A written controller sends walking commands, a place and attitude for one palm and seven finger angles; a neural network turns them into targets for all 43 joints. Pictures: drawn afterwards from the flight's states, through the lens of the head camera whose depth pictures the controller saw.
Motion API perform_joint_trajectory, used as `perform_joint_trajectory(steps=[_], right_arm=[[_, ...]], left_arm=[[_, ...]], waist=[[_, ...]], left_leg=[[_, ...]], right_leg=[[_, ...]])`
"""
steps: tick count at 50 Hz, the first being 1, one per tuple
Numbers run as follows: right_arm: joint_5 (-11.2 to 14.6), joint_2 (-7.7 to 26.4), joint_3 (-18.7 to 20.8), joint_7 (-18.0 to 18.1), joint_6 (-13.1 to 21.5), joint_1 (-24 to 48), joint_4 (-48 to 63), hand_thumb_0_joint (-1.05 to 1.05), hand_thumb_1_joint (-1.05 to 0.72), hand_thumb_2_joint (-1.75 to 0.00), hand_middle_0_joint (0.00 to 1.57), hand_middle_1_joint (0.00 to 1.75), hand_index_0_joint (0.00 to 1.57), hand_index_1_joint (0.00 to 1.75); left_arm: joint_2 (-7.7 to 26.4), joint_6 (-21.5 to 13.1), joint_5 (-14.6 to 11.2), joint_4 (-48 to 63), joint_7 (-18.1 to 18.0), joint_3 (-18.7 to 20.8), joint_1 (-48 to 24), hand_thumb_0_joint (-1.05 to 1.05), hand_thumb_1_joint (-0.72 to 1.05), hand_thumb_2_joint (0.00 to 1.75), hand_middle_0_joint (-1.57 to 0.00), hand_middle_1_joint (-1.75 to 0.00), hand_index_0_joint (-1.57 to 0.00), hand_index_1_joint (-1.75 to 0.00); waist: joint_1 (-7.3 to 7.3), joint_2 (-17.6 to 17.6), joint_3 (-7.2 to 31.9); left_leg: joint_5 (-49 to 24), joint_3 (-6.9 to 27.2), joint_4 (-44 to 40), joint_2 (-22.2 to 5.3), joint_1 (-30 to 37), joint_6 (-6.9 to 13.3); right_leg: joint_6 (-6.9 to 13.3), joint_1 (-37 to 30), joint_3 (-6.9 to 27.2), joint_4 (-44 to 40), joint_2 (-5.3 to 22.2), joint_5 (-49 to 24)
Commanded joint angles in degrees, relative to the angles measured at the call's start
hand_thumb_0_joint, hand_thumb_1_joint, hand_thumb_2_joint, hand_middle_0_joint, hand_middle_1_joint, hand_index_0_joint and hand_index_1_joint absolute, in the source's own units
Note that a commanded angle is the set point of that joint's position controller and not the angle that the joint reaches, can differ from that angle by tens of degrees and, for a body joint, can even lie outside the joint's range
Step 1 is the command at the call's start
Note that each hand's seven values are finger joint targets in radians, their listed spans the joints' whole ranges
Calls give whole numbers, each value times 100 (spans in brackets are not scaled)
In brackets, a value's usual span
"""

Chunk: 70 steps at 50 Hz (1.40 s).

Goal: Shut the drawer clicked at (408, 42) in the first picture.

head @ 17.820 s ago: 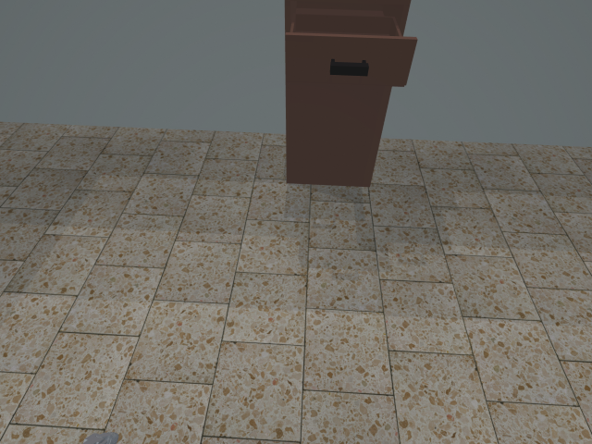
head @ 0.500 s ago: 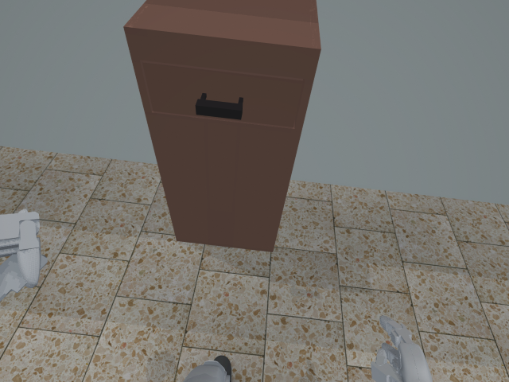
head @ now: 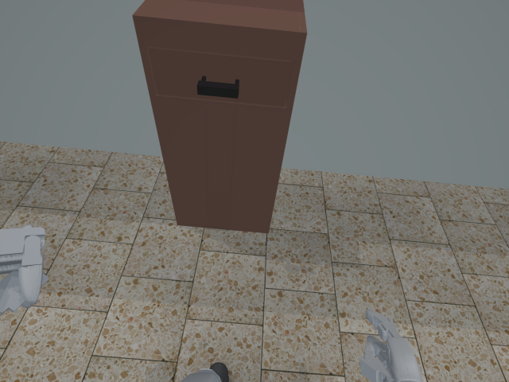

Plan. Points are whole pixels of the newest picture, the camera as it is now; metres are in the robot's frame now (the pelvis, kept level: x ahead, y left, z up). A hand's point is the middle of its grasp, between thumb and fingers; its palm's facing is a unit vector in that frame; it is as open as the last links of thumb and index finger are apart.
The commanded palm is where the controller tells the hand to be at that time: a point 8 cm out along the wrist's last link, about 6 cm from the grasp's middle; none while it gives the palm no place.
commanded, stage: stop stepping back and stand still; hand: left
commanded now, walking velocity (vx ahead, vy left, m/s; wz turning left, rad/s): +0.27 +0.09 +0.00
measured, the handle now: (219, 85) +0.84 +0.14 +0.01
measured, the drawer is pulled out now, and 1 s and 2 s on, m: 0.00 0.00 0.00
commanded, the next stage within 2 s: let the arm hang, fingers relaxed in 1.08 s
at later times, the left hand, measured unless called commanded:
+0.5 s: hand (1, 331) +0.14 +0.24 +0.17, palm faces +0.40 -0.79 -0.46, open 3.2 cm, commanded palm +0.09 +0.29 +0.18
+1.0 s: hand (13, 294) +0.17 +0.26 +0.16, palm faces +0.36 -0.81 -0.46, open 3.2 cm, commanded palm +0.12 +0.30 +0.18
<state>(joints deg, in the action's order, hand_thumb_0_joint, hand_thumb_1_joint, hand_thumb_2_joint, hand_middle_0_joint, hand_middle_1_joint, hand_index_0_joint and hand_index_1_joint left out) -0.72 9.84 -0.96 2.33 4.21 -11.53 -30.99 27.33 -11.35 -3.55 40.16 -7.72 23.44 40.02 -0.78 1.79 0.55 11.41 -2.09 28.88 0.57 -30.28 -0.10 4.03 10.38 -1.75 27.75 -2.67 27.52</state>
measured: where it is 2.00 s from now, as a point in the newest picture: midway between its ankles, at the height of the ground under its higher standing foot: outside the picture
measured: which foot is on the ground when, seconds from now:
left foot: up 0.00-0.14, down 0.16-1.00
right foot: down 0.00-1.00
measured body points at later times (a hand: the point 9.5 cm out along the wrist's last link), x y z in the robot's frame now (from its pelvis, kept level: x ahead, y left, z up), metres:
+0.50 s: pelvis -0.04 +0.00 +0.00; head -0.04 +0.00 +0.45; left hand +0.11 +0.28 +0.20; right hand +0.10 -0.23 -0.10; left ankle -0.01 +0.12 -0.70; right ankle -0.03 -0.09 -0.73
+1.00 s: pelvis -0.01 +0.02 +0.01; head +0.01 +0.02 +0.46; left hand +0.15 +0.30 +0.19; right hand +0.19 -0.20 -0.07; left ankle +0.01 +0.13 -0.73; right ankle -0.03 -0.09 -0.73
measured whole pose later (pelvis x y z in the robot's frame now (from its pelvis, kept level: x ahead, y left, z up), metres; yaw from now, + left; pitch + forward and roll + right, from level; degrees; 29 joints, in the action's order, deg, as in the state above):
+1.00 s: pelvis -0.01 +0.02 +0.01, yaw +2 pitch +0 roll -1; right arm 0.6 10.9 -1.1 3.7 3.6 -9.5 -33.0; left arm 22.3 -11.0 -2.8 32.8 -8.2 19.9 37.3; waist 0.0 0.1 -2.1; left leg 13.0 -3.4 28.4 -2.2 -15.2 0.3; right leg 1.2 9.1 -3.5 25.8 -1.0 16.5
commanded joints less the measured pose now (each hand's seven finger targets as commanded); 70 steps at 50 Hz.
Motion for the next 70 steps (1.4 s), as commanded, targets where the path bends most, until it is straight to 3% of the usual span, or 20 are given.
perform_joint_trajectory(steps=[1, 3, 6, 7, 9, 11, 16, 17, 18, 19, 21, 26, 29, 31, 37, 41, 58, 59, 64, 70], right_arm=[[57, 769, 397, 128, 30, 327, 366, 0, -90, -90, 20, 30, 20, 30], [102, 927, 449, 242, 142, 493, 411, 0, -90, -90, 20, 30, 20, 30], [69, 891, 312, 382, 339, 447, 295, 0, -90, -90, 20, 30, 20, 30], [57, 976, 312, 401, 428, 387, 337, 0, -90, -90, 20, 30, 20, 30], [96, 1120, 344, 385, 552, 352, 565, 0, -90, -90, 20, 30, 20, 30], [10, 855, 298, 255, 646, 367, 407, 0, -90, -90, 20, 30, 20, 30], [24, 880, 316, 104, 525, 407, 485, 0, -90, -90, 20, 30, 20, 30], [27, 839, 344, 114, 449, 410, 500, 0, -90, -90, 20, 30, 20, 30], [24, 806, 417, 109, 353, 342, 501, 0, -90, -90, 20, 30, 20, 30], [18, 856, 426, 100, 333, 289, 462, 0, -90, -90, 20, 30, 20, 30], [48, 844, 440, 100, 362, 118, 331, 0, -90, -90, 20, 30, 20, 30], [47, 764, 299, 257, 439, 409, 295, 0, -90, -90, 20, 30, 20, 30], [74, 1033, 401, 285, 538, 486, 480, 0, -90, -90, 20, 30, 20, 30], [82, 868, 285, 246, 524, 460, 394, 0, -90, -90, 20, 30, 20, 30], [105, 823, 336, 140, 470, 389, 462, 0, -90, -90, 20, 30, 20, 30], [111, 806, 321, 130, 331, 440, 543, 0, -90, -90, 20, 30, 20, 30], [118, 851, 313, 224, 212, 533, 639, 0, -90, -90, 20, 30, 20, 30], [177, 1653, 576, -317, 649, 831, -756, 0, -90, -90, 20, 30, 20, 30], [-37, 1279, 398, -285, -157, 187, -750, 0, -90, -90, 20, 30, 20, 30], [-95, 951, 249, -192, -407, 48, -1525, 0, -90, -90, 20, 30, 20, 30]], left_arm=[[605, -167, -105, 521, -159, 696, -656, 0, 90, 90, -140, -160, -140, -160], [301, -98, 5, 91, -187, 322, -887, 0, 90, 90, -140, -160, -140, -160], [226, -163, 130, -70, -265, 165, -1121, 0, 90, 90, -140, -160, -140, -160], [221, -235, 132, 119, -277, 128, -1218, 0, 90, 90, -140, -160, -140, -160], [383, -376, 149, 642, -291, 266, -1153, 0, 90, 90, -140, -160, -140, -160], [532, -413, 201, 842, -235, 456, -1088, 0, 90, 90, -140, -160, -140, -160], [365, -348, 184, 683, -267, 496, 50, 0, 90, 90, -140, -160, -140, -160], [417, -378, 200, 540, -253, 526, 45, 0, 90, 90, -140, -160, -140, -160], [504, -380, 183, 426, -242, 621, -49, 0, 90, 90, -140, -160, -140, -160], [490, -380, 119, 361, -269, 664, -296, 0, 90, 90, -140, -160, -140, -160], [366, -443, 107, 120, -257, 573, -526, 0, 90, 90, -140, -160, -140, -160], [264, -488, 143, 117, -284, 311, -699, 0, 90, 90, -140, -160, -140, -160], [234, -538, 151, 634, -246, 200, -875, 0, 90, 90, -140, -160, -140, -160], [254, -506, 182, 462, -204, 308, -746, 0, 90, 90, -140, -160, -140, -160], [254, -469, 115, 447, -196, 372, -365, 0, 90, 90, -140, -160, -140, -160], [264, -394, 55, 399, -183, 374, -250, 0, 90, 90, -140, -160, -140, -160], [289, -318, 26, 322, -200, 337, -207, 0, 90, 90, -140, -160, -140, -160], [-341, 355, 489, -4456, 565, -1959, -1138, 0, 90, 90, -140, -160, -140, -160], [-607, 1069, 569, -5751, 766, -1831, -1912, 0, 90, 90, -120, -138, -120, -138], [-743, 1206, 476, -8038, 656, -2053, -2363, 0, 90, 90, -96, -112, -96, -112]], waist=[[-104, 910, 421], [-124, 720, -365], [-101, -66, -439], [-77, -608, -392], [-25, -1463, -106], [-92, -1824, -172], [98, -1131, 110], [112, -448, 22], [55, 694, -10], [39, 846, -91], [-90, 399, -48], [7, 265, -82], [84, -873, 61], [54, -1195, -75], [50, -274, 493], [42, -402, 663], [77, -499, 377], [-169, -450, 35], [44, 715, 255], [96, -466, 73]], left_leg=[[675, 477, 3312, -136, 440, -123], [910, 521, 2571, -444, 977, 24], [1043, -116, 194, -254, 1564, 213], [1345, 299, -495, -396, 1639, 349], [708, 2298, -1104, -1566, 2148, 926], [2745, 3134, -2138, -1836, 1127, 1131], [2438, 934, -1039, -909, -398, 458], [2153, 484, 77, -526, -613, 287], [1699, 57, 1724, -88, -778, 114], [1411, 96, 2761, -58, -843, 47], [1235, 393, 2938, -309, -462, 42], [402, -183, 59, -203, 1761, 198], [-182, 1209, -639, -1134, 2167, 595], [716, 1420, -1166, -1175, 1350, 573], [-946, 321, -115, -540, 1725, 199], [-1540, 235, -104, -546, 2009, 159], [-857, 383, -616, -570, 1928, 163], [-1463, 430, 281, -768, 1721, 146], [-541, 805, 173, -687, 1098, 413], [-803, 739, -292, -606, 1325, 323]], right_leg=[[806, 1530, 1809, -1764, 2126, 1155], [510, 2309, 1466, -1647, 1871, 1444], [237, 1574, 656, -758, 1268, 947], [70, 1373, 489, -196, 984, 597], [-381, 1668, -143, 1414, 206, -413], [-349, 1518, 187, 2693, 245, 250], [-234, -997, -212, 193, 155, -227], [-61, -969, 430, -599, 499, 72], [436, -505, 2173, -1459, 1483, 1027], [797, -120, 3184, -1896, 2264, 963], [837, 245, 2538, -1541, 2146, 417], [161, 950, 769, -838, 1250, -356], [-404, 959, 338, 183, 498, -1196], [-460, 437, 124, 244, 346, -941], [-302, -197, 530, -459, 715, -2750], [-337, -248, 438, -387, 710, -3412], [-411, -98, 253, -740, 540, -2302], [-270, 828, -49, 89, 881, -2449], [-114, 576, 248, 24, 868, -1438], [-130, 184, 243, -160, 833, -1502]])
